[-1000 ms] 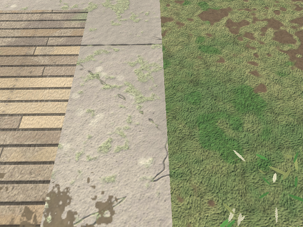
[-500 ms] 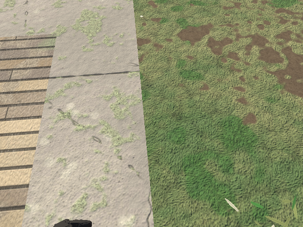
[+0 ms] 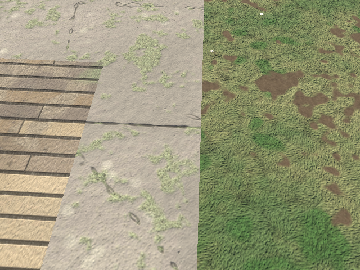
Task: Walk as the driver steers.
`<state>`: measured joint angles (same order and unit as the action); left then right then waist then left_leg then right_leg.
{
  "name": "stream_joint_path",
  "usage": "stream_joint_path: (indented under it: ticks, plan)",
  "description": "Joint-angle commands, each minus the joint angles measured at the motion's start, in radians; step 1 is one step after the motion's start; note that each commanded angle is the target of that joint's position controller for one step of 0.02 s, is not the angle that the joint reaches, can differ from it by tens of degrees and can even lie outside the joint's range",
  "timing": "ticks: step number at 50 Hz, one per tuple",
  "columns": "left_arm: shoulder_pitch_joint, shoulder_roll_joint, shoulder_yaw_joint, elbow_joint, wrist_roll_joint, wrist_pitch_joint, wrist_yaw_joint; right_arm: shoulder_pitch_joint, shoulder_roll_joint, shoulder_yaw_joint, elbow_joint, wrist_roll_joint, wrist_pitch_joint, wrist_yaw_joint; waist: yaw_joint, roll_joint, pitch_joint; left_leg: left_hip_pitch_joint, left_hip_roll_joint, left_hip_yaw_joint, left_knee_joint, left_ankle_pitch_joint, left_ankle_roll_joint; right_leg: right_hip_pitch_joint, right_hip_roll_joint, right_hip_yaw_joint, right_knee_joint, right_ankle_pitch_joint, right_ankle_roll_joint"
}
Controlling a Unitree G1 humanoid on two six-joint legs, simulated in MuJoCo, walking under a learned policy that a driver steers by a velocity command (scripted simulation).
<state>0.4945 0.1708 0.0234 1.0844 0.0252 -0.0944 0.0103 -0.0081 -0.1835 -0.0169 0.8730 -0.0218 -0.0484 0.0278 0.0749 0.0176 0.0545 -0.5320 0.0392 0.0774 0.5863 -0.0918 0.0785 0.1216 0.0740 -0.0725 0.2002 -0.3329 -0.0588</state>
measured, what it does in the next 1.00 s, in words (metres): walks ahead: left foot, then right foot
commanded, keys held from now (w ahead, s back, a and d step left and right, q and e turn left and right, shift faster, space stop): w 0.72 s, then w+q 0.22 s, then e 0.06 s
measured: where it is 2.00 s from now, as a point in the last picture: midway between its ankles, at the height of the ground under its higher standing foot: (198, 222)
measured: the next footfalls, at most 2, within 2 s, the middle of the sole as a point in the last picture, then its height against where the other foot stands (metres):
left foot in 0.04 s outside the picture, level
right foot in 0.62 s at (221, 263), level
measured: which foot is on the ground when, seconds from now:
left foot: up 0.00-0.02, down 0.04-0.64, up 0.66-1.00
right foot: down 0.00-0.04, up 0.06-0.60, down 0.62-1.00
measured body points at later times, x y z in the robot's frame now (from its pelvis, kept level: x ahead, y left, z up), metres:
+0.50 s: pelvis +0.26 +0.02 +0.01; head +0.28 +0.03 +0.46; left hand +0.43 +0.24 -0.12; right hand +0.16 -0.20 -0.14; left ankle +0.15 +0.09 -0.73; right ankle +0.42 -0.10 -0.69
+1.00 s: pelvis +0.52 -0.02 +0.01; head +0.54 -0.02 +0.46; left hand +0.45 +0.21 -0.13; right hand +0.65 -0.24 -0.13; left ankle +0.67 +0.14 -0.68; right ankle +0.45 -0.08 -0.73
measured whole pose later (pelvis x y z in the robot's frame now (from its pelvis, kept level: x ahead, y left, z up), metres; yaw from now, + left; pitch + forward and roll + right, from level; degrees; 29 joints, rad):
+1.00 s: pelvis +0.52 -0.02 +0.01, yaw +5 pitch +0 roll -1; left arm 0.43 0.17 0.03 1.06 0.02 -0.11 0.01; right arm 0.14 -0.20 -0.05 0.94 -0.03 -0.03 0.03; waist 0.03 0.04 0.04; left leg -0.64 0.08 0.01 0.78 -0.02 0.06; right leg 0.03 0.07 -0.18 0.20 -0.24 -0.08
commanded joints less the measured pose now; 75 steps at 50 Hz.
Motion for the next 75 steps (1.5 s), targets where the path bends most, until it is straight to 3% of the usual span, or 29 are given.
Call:
stream_joint_path:
  ticks: [1,2,3,4,5,7,9,15,25,28,30,31,32,33,34,36,38,42,47,50,53,56,57,58,59,60,63,66,75]
  plan:
    - [0.013,0.163,0.031,-0.016,0.002,0.000,0.010,0.133,-0.105,-0.038,-0.006,-0.001,-0.028,-0.015,-0.121,-0.085,-0.029,0.190,-0.069,0.031,-0.086,-0.075,0.053,-0.021,-0.284,0.085,0.236,0.938,-0.106]
    - [-0.001,0.157,0.028,-0.021,-0.003,0.001,0.007,0.309,-0.135,-0.054,0.055,-0.012,-0.038,-0.025,-0.189,-0.053,-0.122,0.421,-0.061,0.013,-0.124,-0.041,0.082,-0.116,-0.242,0.050,0.434,0.877,-0.085]
    - [-0.003,0.124,0.017,-0.058,-0.012,-0.001,0.005,0.494,-0.224,-0.079,0.087,-0.037,-0.046,-0.037,-0.243,0.048,-0.256,0.683,0.175,-0.247,-0.133,-0.112,0.139,-0.332,-0.184,0.009,0.743,0.517,-0.064]
    - [0.119,0.040,0.007,-0.058,-0.047,0.002,-0.006,0.513,-0.292,-0.096,0.093,-0.033,-0.036,-0.030,-0.182,0.254,-0.350,0.884,0.411,-0.726,-0.273,-0.160,0.288,-0.672,0.009,0.002,1.081,-0.210,-0.027]
    - [0.024,0.135,0.031,-0.059,-0.017,0.007,-0.002,0.420,-0.232,-0.087,0.081,0.005,-0.024,-0.023,-0.164,0.074,-0.242,0.778,0.349,-0.694,-0.319,-0.247,0.249,-0.762,-0.056,0.123,1.131,-0.148,-0.044]
    - [-0.106,0.114,0.033,-0.097,-0.013,0.000,-0.011,0.270,-0.125,-0.057,0.062,0.008,-0.034,-0.015,-0.103,0.004,-0.053,0.519,0.268,-0.439,-0.378,-0.099,0.183,-0.736,-0.129,0.117,1.039,0.020,-0.043]
    - [-0.088,0.079,0.031,-0.089,0.010,0.024,-0.021,0.271,-0.070,-0.040,0.087,0.010,-0.047,-0.022,-0.051,0.028,-0.028,0.400,0.193,-0.299,-0.414,0.015,0.133,-0.641,-0.160,0.109,0.958,0.055,-0.022]
    - [-0.261,0.077,0.033,-0.151,0.011,0.060,-0.038,0.411,-0.112,-0.040,0.143,0.013,-0.064,-0.029,-0.057,0.033,0.027,0.400,0.153,-0.190,-0.477,0.125,0.130,-0.759,-0.185,0.058,0.800,0.198,0.025]
    - [-0.564,0.076,0.016,-0.258,-0.004,0.045,-0.037,0.571,-0.112,-0.031,0.196,-0.001,-0.055,-0.043,-0.135,0.050,0.069,0.621,0.174,-0.129,-0.424,0.336,0.124,-0.782,-0.134,-0.002,0.425,0.288,0.004]
    - [-0.522,0.091,0.024,-0.258,-0.005,0.031,-0.032,0.539,-0.130,-0.037,0.200,-0.007,-0.051,-0.051,-0.094,0.055,0.050,0.662,0.191,-0.106,-0.321,0.560,0.107,-0.671,-0.093,-0.020,0.358,0.183,-0.042]
    - [-0.291,0.116,0.045,-0.182,-0.001,0.017,-0.018,0.503,-0.144,-0.041,0.199,-0.002,-0.047,-0.050,0.005,0.041,-0.065,0.621,0.153,-0.064,-0.061,0.741,0.076,-0.383,-0.027,-0.052,0.269,0.188,-0.083]
    - [-0.111,0.167,0.065,-0.129,0.019,0.007,-0.007,0.492,-0.130,-0.035,0.183,0.006,-0.048,-0.047,0.068,0.009,-0.168,0.453,0.115,-0.041,0.164,0.558,0.057,-0.117,-0.113,0.044,0.262,0.186,-0.124]
    - [0.028,0.284,0.095,-0.116,0.043,0.005,0.000,0.570,-0.038,-0.015,0.147,0.047,-0.049,-0.034,0.064,-0.189,-0.329,0.105,-0.026,0.029,0.567,0.040,0.004,0.208,-0.429,0.491,0.219,0.086,-0.248]
    - [-0.019,0.267,0.094,-0.115,0.008,0.023,-0.012,0.564,-0.096,-0.036,0.159,0.030,-0.048,-0.033,0.043,-0.170,-0.353,-0.042,-0.109,-0.083,0.740,-0.422,0.012,0.190,-0.497,0.757,0.075,0.062,-0.293]
    - [-0.146,0.225,0.082,-0.132,-0.014,0.027,-0.016,0.469,-0.118,-0.046,0.132,0.014,-0.043,-0.033,-0.009,-0.095,-0.175,-0.113,-0.034,-0.126,0.759,-0.334,0.022,0.038,-0.451,0.593,0.058,-0.003,-0.256]
    - [-0.254,0.116,0.052,-0.142,-0.013,0.015,-0.021,0.390,-0.084,-0.044,0.114,0.005,-0.043,-0.025,-0.063,-0.045,-0.026,-0.056,0.033,-0.120,0.637,-0.212,0.020,-0.208,-0.359,0.384,-0.020,0.096,-0.182]
    - [-0.236,0.074,0.036,-0.117,-0.011,0.000,-0.011,0.437,-0.043,-0.039,0.133,-0.012,-0.013,-0.014,-0.105,-0.070,-0.009,0.036,0.047,-0.121,0.572,-0.182,0.002,-0.310,-0.307,0.247,-0.053,0.189,-0.133]
    - [-0.146,0.120,0.042,-0.085,-0.007,-0.024,-0.006,0.339,-0.050,-0.045,0.093,-0.008,0.016,-0.003,-0.108,-0.070,0.023,-0.064,0.056,-0.117,0.509,-0.070,-0.014,-0.298,-0.291,0.126,-0.095,0.292,-0.117]
    - [-0.085,0.110,0.031,-0.077,-0.009,-0.028,0.001,0.153,-0.045,-0.036,0.025,0.001,0.013,0.007,-0.073,-0.068,0.054,-0.135,0.046,-0.077,0.276,0.097,-0.025,-0.227,-0.268,0.006,-0.101,0.417,-0.081]
    - [-0.009,0.095,0.017,-0.036,-0.014,-0.023,0.006,0.076,-0.012,-0.017,0.007,-0.006,0.004,0.000,-0.049,-0.070,0.068,-0.043,0.005,0.011,0.088,0.107,-0.022,-0.194,-0.256,-0.035,-0.031,0.765,-0.083]
    - [0.024,0.113,0.014,-0.009,-0.006,-0.010,0.012,0.091,-0.024,-0.015,0.018,-0.006,-0.008,-0.016,-0.048,-0.106,0.033,0.030,-0.038,0.032,0.012,0.051,-0.007,-0.098,-0.266,-0.004,0.090,0.975,-0.092]
    - [-0.044,0.137,0.019,-0.018,-0.015,0.000,0.017,0.306,-0.086,-0.036,0.093,-0.014,-0.040,-0.037,-0.152,-0.097,-0.059,0.273,-0.069,0.004,-0.181,0.137,0.029,-0.082,-0.232,0.032,0.357,0.979,-0.062]
    - [-0.043,0.121,0.014,-0.038,-0.034,-0.003,0.018,0.413,-0.156,-0.053,0.120,-0.034,-0.058,-0.047,-0.178,-0.044,-0.152,0.518,0.058,-0.078,-0.158,0.531,0.050,-0.235,-0.194,0.025,0.534,0.722,-0.035]
    - [0.054,0.018,-0.006,-0.070,-0.070,0.004,0.020,0.477,-0.246,-0.076,0.112,-0.049,-0.055,-0.051,-0.147,0.161,-0.344,0.865,0.398,-0.341,-0.031,1.098,0.199,-0.517,-0.066,-0.033,0.890,-0.069,-0.001]
    - [0.071,0.073,0.014,-0.054,-0.077,0.027,0.033,0.447,-0.230,-0.078,0.078,0.013,-0.035,-0.045,-0.162,0.121,-0.486,0.881,0.459,-0.410,-0.043,1.175,0.297,-0.582,-0.008,0.065,1.076,-0.345,0.007]
    - [-0.007,0.115,0.035,-0.072,-0.046,0.041,0.034,0.363,-0.195,-0.070,0.051,0.022,-0.022,-0.046,-0.138,0.053,-0.382,0.733,0.408,-0.319,-0.119,0.978,0.267,-0.612,-0.053,0.099,1.103,-0.285,0.011]
    - [-0.085,0.074,0.051,-0.096,0.007,0.078,0.012,0.230,-0.083,-0.037,0.038,0.014,-0.009,-0.076,-0.061,0.062,-0.096,0.356,0.274,-0.133,-0.275,0.523,0.153,-0.586,-0.123,0.088,0.988,-0.128,0.037]
    - [-0.041,0.035,0.054,-0.099,0.005,0.118,0.005,0.210,-0.108,-0.041,0.020,-0.002,-0.009,-0.082,-0.022,0.057,-0.110,0.242,0.264,-0.061,-0.307,0.400,0.168,-0.525,-0.103,0.050,0.971,-0.086,0.056]
    - [-0.232,0.093,0.057,-0.240,0.004,0.158,-0.023,0.206,-0.188,-0.066,0.002,-0.009,0.028,-0.068,-0.067,0.103,-0.117,0.237,0.318,-0.007,-0.321,-0.120,0.135,-0.474,-0.122,-0.014,0.614,-0.058,0.030]
Keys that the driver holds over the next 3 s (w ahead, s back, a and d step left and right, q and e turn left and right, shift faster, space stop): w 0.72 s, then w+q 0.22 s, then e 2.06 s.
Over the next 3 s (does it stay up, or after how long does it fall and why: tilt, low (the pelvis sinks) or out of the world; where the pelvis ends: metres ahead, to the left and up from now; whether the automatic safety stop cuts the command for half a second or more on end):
stays up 0.58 0.00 0.01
